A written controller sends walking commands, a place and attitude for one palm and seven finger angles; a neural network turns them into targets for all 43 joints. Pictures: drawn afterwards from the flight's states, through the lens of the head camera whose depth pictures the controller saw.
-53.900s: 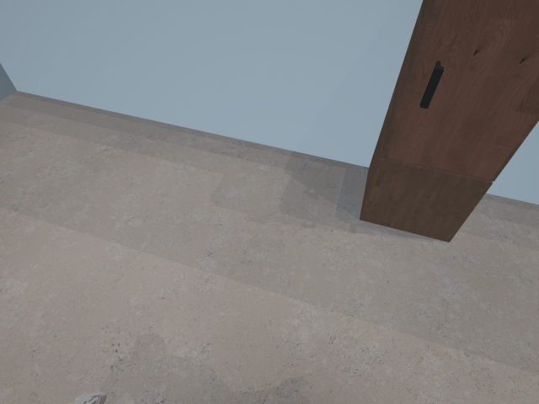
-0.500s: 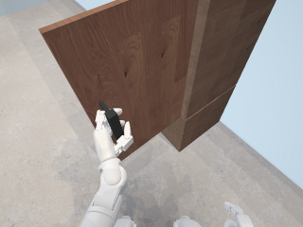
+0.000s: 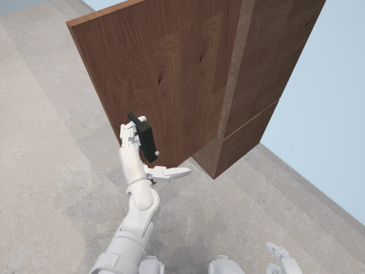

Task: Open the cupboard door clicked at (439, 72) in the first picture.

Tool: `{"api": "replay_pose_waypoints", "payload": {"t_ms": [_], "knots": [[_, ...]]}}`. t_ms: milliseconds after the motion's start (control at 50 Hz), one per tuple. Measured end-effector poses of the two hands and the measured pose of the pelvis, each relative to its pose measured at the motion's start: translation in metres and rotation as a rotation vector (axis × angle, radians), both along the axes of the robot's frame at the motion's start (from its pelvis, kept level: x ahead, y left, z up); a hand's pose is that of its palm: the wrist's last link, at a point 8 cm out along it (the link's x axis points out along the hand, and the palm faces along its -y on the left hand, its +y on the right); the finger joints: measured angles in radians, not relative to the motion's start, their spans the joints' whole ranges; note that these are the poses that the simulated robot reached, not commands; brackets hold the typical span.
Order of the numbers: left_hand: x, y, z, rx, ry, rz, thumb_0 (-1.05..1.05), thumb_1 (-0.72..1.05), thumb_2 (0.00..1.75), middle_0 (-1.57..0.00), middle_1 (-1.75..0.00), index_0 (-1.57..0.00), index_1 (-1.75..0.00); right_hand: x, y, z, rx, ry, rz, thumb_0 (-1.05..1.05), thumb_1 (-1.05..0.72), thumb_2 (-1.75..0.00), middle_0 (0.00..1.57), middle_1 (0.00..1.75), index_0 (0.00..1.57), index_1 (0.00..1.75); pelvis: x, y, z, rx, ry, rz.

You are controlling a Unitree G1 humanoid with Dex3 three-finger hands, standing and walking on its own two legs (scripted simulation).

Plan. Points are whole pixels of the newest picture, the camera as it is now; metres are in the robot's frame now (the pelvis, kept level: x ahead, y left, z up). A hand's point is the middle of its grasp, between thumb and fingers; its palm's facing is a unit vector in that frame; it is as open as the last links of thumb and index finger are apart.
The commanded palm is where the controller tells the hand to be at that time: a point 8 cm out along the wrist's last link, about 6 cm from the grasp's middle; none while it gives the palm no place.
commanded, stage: open thumb and fingers to let go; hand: left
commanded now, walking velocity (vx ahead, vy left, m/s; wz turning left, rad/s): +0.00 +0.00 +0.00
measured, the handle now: (142, 137) +0.41 +0.11 +0.05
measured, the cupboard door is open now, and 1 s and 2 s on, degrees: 92 92 92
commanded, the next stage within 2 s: slide the hand sideways off the handle in 0.12 s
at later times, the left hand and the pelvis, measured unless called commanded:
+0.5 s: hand (151, 163) +0.34 +0.08 +0.05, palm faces -0.11 -0.99 +0.00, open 16.4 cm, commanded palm +0.32 +0.12 +0.05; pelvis -0.01 +0.03 +0.00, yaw +0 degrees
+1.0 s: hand (137, 189) +0.28 +0.10 +0.05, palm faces -0.06 -1.00 -0.03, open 16.4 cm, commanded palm +0.26 +0.16 +0.05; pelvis +0.02 +0.02 +0.00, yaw +0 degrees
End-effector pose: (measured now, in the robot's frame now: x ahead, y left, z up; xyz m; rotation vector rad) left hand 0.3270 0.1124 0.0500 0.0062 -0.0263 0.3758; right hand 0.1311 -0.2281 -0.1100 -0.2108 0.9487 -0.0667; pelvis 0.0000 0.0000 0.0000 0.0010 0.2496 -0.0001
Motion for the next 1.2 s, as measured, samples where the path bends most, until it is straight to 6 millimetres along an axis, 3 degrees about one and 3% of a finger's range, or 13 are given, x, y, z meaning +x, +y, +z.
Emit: {"api": "replay_pose_waypoints", "payload": {"t_ms": [140, 260, 360, 420, 560, 760, 1040, 1200], "knots": [[-0.001, -0.007, 0.0, 0.008, -0.002, -0.02, -0.01, -0.49, 0.3, -0.25, -0.67, -0.23, -0.65, 0.001, 0.016, -0.002, 0.005, 0.006, 0.013, 0.01, -0.91, -0.9, 0.2, 0.3, 0.2, 0.3, -0.002, 0.009, -0.002, -0.006, 0.001, -0.002], [-0.002, -0.003, -0.001, 0.02, -0.002, -0.031, -0.01, -0.5, 0.3, -0.32, -0.57, -0.28, -0.58, 0.0, 0.024, -0.003, 0.006, 0.011, 0.024, 0.01, -0.91, -0.9, 0.2, 0.3, 0.2, 0.3, -0.005, 0.014, -0.002, -0.009, -0.002, 0.001], [-0.003, 0.017, -0.002, 0.13, -0.027, -0.328, -0.01, -0.5, 0.3, -0.27, -0.46, -0.17, -0.46, -0.007, 0.023, -0.003, 0.003, 0.007, 0.007, 0.01, -0.91, -0.9, 0.2, 0.3, 0.21, 0.3, -0.008, 0.017, -0.005, -0.014, -0.011, 0.011], [-0.002, 0.025, -0.001, 0.108, -0.001, -0.471, -0.01, -0.5, 0.3, -0.23, -0.4, -0.12, -0.4, -0.012, 0.02, -0.001, 0.001, 0.001, -0.014, 0.01, -0.91, -0.9, 0.2, 0.3, 0.21, 0.3, -0.009, 0.021, -0.003, -0.02, -0.029, 0.013], [-0.004, 0.022, 0.0, -0.021, 0.021, -0.466, -0.01, -0.5, 0.3, -0.14, -0.33, -0.13, -0.33, -0.013, 0.017, 0.011, -0.004, -0.029, -0.022, 0.02, -0.91, -0.9, 0.2, 0.3, 0.2, 0.3, -0.005, 0.027, 0.001, -0.014, -0.027, 0.0], [-0.023, 0.022, -0.004, 0.011, 0.0, -0.483, -0.01, -0.5, 0.3, -0.13, -0.31, -0.11, -0.3, 0.01, 0.021, 0.014, 0.019, -0.072, -0.014, 0.02, -0.91, -0.9, 0.2, 0.3, 0.2, 0.3, 0.005, 0.026, -0.003, -0.011, -0.017, -0.017], [-0.064, 0.048, -0.003, 0.026, 0.029, -0.443, -0.01, -0.5, 0.3, -0.15, -0.3, -0.15, -0.3, 0.062, 0.027, 0.022, 0.035, -0.186, 0.046, 0.02, -0.91, -0.9, 0.2, 0.3, 0.2, 0.3, 0.017, 0.014, -0.005, -0.012, -0.016, 0.005], [-0.075, 0.056, -0.001, 0.026, 0.047, -0.437, -0.01, -0.5, 0.3, -0.15, -0.3, -0.15, -0.3, 0.07, 0.018, 0.024, 0.028, -0.221, 0.04, 0.02, -0.91, -0.9, 0.2, 0.3, 0.2, 0.3, 0.019, 0.007, -0.008, -0.009, -0.013, 0.01]]}}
